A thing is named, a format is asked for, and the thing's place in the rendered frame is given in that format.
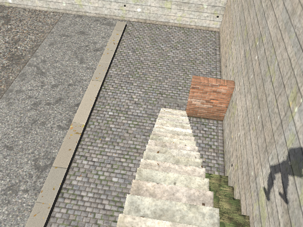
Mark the stairs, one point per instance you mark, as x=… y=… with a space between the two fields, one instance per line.
x=170 y=188

